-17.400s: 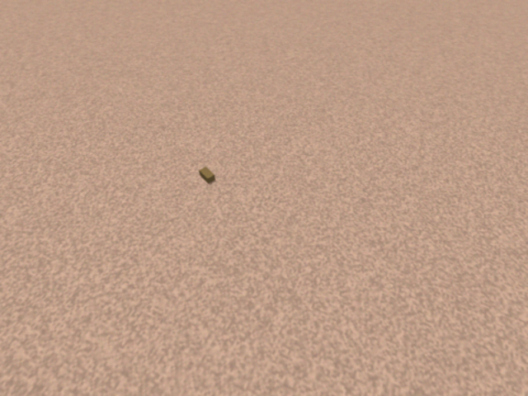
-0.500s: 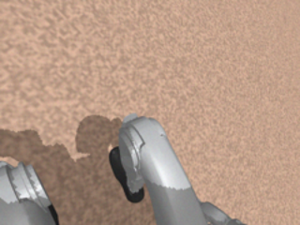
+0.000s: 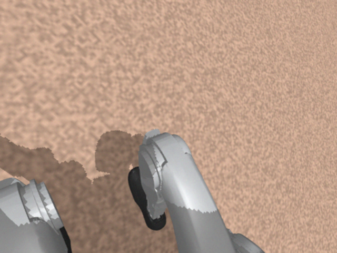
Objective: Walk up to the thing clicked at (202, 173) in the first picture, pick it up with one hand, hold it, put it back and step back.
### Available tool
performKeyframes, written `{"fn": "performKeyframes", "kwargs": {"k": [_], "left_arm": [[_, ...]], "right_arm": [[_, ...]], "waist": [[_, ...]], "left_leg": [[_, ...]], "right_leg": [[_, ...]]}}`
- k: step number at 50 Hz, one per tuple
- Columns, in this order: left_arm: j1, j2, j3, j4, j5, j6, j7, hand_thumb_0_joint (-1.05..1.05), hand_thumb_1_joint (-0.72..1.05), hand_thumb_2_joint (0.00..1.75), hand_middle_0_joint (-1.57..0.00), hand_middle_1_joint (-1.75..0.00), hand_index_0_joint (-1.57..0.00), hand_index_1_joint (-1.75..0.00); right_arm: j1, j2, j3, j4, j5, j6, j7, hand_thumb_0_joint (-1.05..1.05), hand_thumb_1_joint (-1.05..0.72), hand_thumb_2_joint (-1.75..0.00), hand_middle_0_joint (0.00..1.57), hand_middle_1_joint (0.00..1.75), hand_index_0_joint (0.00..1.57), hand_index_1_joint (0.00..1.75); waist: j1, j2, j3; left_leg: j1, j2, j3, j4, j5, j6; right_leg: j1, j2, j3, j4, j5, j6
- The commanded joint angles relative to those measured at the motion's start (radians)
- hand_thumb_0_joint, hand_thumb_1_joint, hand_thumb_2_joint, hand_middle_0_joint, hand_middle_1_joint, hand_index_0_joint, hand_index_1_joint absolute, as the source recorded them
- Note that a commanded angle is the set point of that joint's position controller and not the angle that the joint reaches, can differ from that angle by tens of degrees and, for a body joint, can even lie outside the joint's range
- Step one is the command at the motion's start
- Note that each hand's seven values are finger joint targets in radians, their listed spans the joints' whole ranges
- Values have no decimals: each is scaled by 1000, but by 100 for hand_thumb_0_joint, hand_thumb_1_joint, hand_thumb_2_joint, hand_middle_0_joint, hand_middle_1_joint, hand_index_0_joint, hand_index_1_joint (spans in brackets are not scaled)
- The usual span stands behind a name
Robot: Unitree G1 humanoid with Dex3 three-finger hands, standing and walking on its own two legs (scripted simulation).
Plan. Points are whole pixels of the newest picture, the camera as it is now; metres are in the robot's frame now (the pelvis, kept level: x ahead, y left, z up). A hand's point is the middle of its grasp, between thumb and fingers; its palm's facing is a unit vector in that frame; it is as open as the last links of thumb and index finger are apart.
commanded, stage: settle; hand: left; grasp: from above
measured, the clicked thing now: out of the picture +0.47 +0.30 -0.28
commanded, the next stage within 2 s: lift in 0.58 s
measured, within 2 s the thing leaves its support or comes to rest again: neither
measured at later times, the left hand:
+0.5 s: hand out of the picture +0.44 +0.31 -0.14, palm faces -0.42 -0.11 -0.90, open 7.3 cm
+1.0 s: hand out of the picture +0.43 +0.31 -0.08, palm faces -0.43 -0.12 -0.89, open 7.3 cm
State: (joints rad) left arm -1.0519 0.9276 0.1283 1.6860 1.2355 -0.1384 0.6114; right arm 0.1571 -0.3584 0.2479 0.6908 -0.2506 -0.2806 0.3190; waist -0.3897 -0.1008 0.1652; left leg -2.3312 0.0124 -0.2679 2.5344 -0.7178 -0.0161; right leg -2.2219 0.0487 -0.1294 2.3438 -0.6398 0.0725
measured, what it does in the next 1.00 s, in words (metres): rises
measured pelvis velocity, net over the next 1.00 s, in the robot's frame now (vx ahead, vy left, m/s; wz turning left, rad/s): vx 0.00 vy -0.01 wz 0.14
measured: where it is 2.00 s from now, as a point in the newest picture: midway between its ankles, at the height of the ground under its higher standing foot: (111, 234)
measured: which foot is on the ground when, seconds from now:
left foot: down 0.00-1.00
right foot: down 0.00-1.00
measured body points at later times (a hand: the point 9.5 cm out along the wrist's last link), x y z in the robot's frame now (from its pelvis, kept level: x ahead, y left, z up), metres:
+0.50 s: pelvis +0.00 -0.01 +0.02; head +0.22 +0.08 +0.40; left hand +0.46 +0.31 -0.09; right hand +0.08 -0.27 -0.08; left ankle +0.06 +0.13 -0.28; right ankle +0.12 -0.13 -0.27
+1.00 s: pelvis +0.00 -0.01 +0.05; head +0.21 +0.06 +0.45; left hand +0.45 +0.32 -0.03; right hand +0.08 -0.28 -0.06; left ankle +0.06 +0.13 -0.28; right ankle +0.12 -0.13 -0.28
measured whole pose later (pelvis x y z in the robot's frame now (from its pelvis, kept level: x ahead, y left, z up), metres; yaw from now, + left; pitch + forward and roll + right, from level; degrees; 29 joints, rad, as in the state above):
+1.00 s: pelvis +0.00 -0.01 +0.05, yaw +8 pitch +35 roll -7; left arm -0.91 0.62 0.03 1.26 1.14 -0.09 0.25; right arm 0.20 -0.29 0.02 0.72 -0.08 -0.01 0.15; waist -0.20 0.05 -0.11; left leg -2.23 0.01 -0.13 2.30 -0.67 -0.02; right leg -2.18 0.00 -0.03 2.22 -0.65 0.05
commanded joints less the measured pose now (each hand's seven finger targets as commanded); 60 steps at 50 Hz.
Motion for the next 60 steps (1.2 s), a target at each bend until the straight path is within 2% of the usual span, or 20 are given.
{"fn": "performKeyframes", "kwargs": {"k": [1, 3, 4, 5, 6, 7, 8, 9, 10, 11, 15, 20, 25, 33, 37, 40, 44, 45, 52, 60], "left_arm": [[-255, 174, -5, -201, -34, 13, 10, 0, 103, 29, -144, -7, -141, -10], [-230, 155, -2, -238, -38, 25, -9, 0, 101, 26, -142, -5, -139, -8], [-230, 172, 27, -290, -41, 30, -18, 0, 101, 27, -141, -6, -139, -9], [-227, 119, -1, -324, -50, 34, -33, 0, 100, 28, -141, -5, -138, -9], [-245, 49, -54, -322, -53, 40, -50, 0, 98, 26, -140, -5, -137, -8], [-221, 30, -68, -258, -57, 45, -65, 0, 97, 23, -138, -5, -135, -8], [-206, 72, -43, -261, -48, 51, -78, 0, 94, 22, -136, -3, -133, -6], [-184, 160, 34, -295, -50, 52, -79, 0, 92, 23, -135, -1, -132, -5], [-228, 82, -5, -350, -56, 45, -97, 0, 94, 23, -135, -2, -132, -5], [-242, -35, -86, -350, -65, 42, -121, 0, 94, 22, -135, -3, -132, -6], [-255, 29, -62, -357, -63, 33, -161, 0, 93, 24, -136, -3, -133, -7], [-274, 11, -72, -360, -55, 14, -184, 0, 96, 24, -138, -3, -135, -7], [-280, -16, -78, -377, -40, 15, -196, 0, 98, 29, -141, -3, -136, -8], [-304, -3, -67, -427, -45, 19, -219, 0, 99, 31, -141, -5, -137, -10], [-290, -26, -70, -444, -58, 31, -237, 0, 96, 29, -135, -10, -133, -13], [-285, -5, -53, -488, -85, 40, -259, 0, 94, 31, -134, -13, -132, -15], [-235, -44, -73, -541, -101, 52, -303, 0, 93, 31, -131, -16, -130, -17], [-238, -18, -59, -583, -102, 49, -310, 0, 92, 32, -131, -16, -130, -17], [-152, -43, -66, -710, -119, 62, -370, 0, 89, 31, -125, -22, -126, -21], [-26, -114, -105, -872, -169, 90, -429, 0, 89, 30, -122, -25, -124, -23]], "right_arm": [[196, -312, -130, 24, 22, 4, -6, 0, -90, -90, 20, 30, 20, 30], [210, -303, -156, 33, 38, 17, -6, 0, -90, -90, 20, 30, 20, 30], [225, -306, -171, 40, 40, 26, -7, 0, -90, -90, 20, 30, 20, 30], [211, -294, -179, 33, 54, 33, -7, 0, -90, -90, 20, 30, 20, 30], [199, -274, -173, 33, 61, 41, -3, 0, -90, -90, 20, 30, 20, 30], [195, -270, -178, 39, 67, 51, -5, 0, -90, -90, 20, 30, 20, 30], [221, -284, -188, 28, 71, 59, -8, 0, -90, -90, 20, 30, 20, 30], [256, -297, -206, 48, 74, 73, -15, 0, -89, -90, 20, 30, 20, 30], [240, -277, -206, 31, 79, 79, -16, 0, -89, -90, 20, 30, 20, 30], [206, -245, -204, 33, 83, 84, -17, 0, -89, -90, 20, 30, 20, 30], [222, -251, -226, 30, 100, 111, -42, 0, -90, -90, 20, 30, 20, 30], [208, -220, -227, 21, 106, 142, -72, 0, -90, -90, 20, 30, 20, 30], [215, -213, -243, 24, 115, 166, -100, 0, -90, -90, 20, 30, 20, 30], [225, -191, -256, 27, 120, 197, -134, 0, -90, -90, 20, 30, 20, 30], [232, -186, -268, 22, 129, 210, -148, 0, -90, -90, 20, 30, 20, 30], [232, -175, -277, 20, 139, 223, -158, 0, -90, -90, 20, 30, 20, 30], [235, -164, -294, 17, 156, 240, -171, 0, -90, -90, 20, 30, 20, 30], [231, -169, -303, 12, 163, 246, -177, 0, -90, -90, 20, 30, 20, 30], [230, -152, -324, -23, 192, 281, -208, 0, -90, -90, 20, 30, 20, 30], [190, -138, -342, -66, 227, 301, -247, 0, -90, -90, 20, 30, 20, 30]], "waist": [[-23, 576, -753], [2, 583, -766], [21, 599, -818], [39, 626, -852], [24, 618, -827], [11, 540, -760], [5, 478, -739], [39, 483, -788], [49, 509, -801], [43, 514, -806], [53, 438, -795], [71, 415, -808], [90, 419, -862], [111, 404, -911], [118, 395, -952], [143, 387, -978], [162, 379, -992], [175, 374, -1017], [198, 336, -1017], [230, 321, -983]], "left_leg": [[547, 20, 138, -291, 265, 11], [541, 17, 142, -311, 254, 9], [573, 14, 141, -321, 282, 6], [594, 14, 143, -330, 286, 2], [573, 12, 150, -329, 279, 5], [501, 11, 155, -325, 222, 19], [454, 7, 162, -310, 225, 30], [454, 3, 170, -318, 239, 32], [473, -3, 167, -331, 230, 25], [507, 2, 165, -345, 206, 22], [453, -8, 176, -348, 142, 34], [443, -18, 191, -370, 134, 33], [506, -24, 202, -389, 175, 30], [515, -26, 228, -403, 188, 35], [555, -28, 227, -426, 203, 35], [526, -31, 246, -439, 198, 42], [566, -31, 255, -475, 201, 41], [585, -32, 251, -484, 198, 41], [638, -33, 246, -568, 189, 47], [741, -27, 213, -720, 115, 45]], "right_leg": [[358, 26, -124, -193, 282, -97], [339, 24, -117, -193, 267, -102], [334, 20, -116, -192, 283, -102], [318, 18, -113, -187, 276, -109], [310, 20, -108, -189, 275, -110], [291, 26, -104, -206, 239, -105], [301, 25, -97, -219, 246, -98], [340, 21, -85, -221, 251, -98], [302, 12, -86, -213, 229, -110], [279, 14, -85, -219, 205, -113], [290, 13, -56, -246, 138, -108], [306, 8, -43, -259, 108, -111], [295, -3, -44, -259, 160, -112], [351, -9, -20, -290, 161, -111], [363, -13, -22, -298, 184, -111], [408, -15, 1, -328, 173, -108], [435, -17, 9, -356, 175, -110], [432, -18, 10, -359, 169, -112], [493, -23, 21, -433, 162, -109], [536, -27, 28, -532, 106, -108]]}}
